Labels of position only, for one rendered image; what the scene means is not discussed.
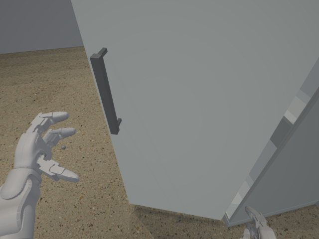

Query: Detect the robot left forearm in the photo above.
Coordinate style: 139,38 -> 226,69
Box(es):
0,168 -> 42,239

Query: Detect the handle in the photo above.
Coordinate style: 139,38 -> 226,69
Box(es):
90,48 -> 122,135

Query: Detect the robot right hand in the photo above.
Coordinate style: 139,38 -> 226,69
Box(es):
240,206 -> 276,239

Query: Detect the fridge door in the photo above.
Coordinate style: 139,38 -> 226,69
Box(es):
71,0 -> 319,220

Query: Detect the robot left hand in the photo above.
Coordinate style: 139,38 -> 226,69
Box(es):
14,112 -> 80,182

